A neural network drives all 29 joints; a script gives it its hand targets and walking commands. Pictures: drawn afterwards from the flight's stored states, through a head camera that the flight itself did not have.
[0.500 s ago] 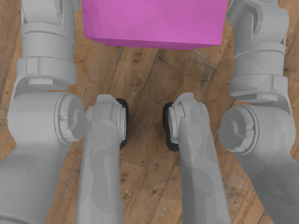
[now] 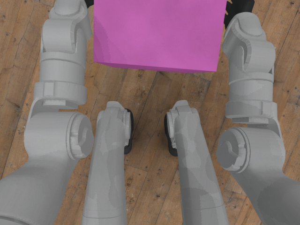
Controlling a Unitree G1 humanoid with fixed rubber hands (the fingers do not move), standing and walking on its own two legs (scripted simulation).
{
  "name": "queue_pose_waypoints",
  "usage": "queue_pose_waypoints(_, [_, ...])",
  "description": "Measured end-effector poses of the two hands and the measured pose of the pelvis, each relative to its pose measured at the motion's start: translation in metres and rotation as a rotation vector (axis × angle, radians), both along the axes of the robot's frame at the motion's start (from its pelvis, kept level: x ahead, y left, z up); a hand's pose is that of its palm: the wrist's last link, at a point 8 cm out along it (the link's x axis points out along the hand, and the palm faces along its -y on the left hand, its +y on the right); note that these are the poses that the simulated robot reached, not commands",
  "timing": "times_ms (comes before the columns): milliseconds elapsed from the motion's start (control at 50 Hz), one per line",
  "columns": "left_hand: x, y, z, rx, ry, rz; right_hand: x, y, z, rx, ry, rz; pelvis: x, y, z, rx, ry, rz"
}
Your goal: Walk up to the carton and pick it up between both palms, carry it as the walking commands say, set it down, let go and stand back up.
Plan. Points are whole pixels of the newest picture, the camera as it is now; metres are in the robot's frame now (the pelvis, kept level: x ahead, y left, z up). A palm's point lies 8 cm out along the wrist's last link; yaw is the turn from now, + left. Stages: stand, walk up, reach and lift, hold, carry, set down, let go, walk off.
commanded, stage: reach and lift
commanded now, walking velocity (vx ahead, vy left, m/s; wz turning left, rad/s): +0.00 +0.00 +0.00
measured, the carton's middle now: (157, 4) +0.56 -0.03 -0.13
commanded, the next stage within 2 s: none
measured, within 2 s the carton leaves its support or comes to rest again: neither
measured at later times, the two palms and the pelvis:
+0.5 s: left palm out of the picture +0.52 +0.14 +0.00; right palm (255, 11) +0.49 -0.17 +0.00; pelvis -0.01 +0.00 +0.05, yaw +1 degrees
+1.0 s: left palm out of the picture +0.50 +0.12 +0.07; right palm out of the picture +0.46 -0.18 +0.07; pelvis +0.01 +0.00 +0.11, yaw +0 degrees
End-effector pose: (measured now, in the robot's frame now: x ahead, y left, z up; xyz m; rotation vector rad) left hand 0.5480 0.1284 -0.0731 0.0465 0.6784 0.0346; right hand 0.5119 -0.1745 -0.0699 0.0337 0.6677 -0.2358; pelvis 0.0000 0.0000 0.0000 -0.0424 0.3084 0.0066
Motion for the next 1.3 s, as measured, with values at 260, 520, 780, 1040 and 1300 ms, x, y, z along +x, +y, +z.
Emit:
queue_pose_waypoints(260, [-0.017,-0.001,0.034,0.0,-0.003,0.006,-0.012,-0.001,0.038,-0.01,-0.001,0.016,-0.007,0.0,0.026,0.016,-0.042,-0.01])
queue_pose_waypoints(520, [-0.03,0.008,0.072,0.026,0.0,0.005,-0.023,0.008,0.071,0.007,0.003,0.023,-0.006,0.002,0.053,0.004,-0.09,0.01])
queue_pose_waypoints(780, [-0.04,0.0,0.11,0.004,-0.007,0.002,-0.036,0.0,0.112,-0.002,-0.006,0.008,0.003,0.005,0.086,0.011,-0.145,0.007])
queue_pose_waypoints(1040, [-0.055,-0.004,0.145,-0.014,-0.009,0.014,-0.049,-0.004,0.149,0.002,-0.01,0.003,0.011,0.002,0.118,0.025,-0.202,0.0])
queue_pose_waypoints(1300, [-0.068,0.003,0.186,0.0,-0.019,0.019,-0.059,0.003,0.189,0.003,-0.019,0.016,0.017,0.002,0.148,0.018,-0.266,0.01])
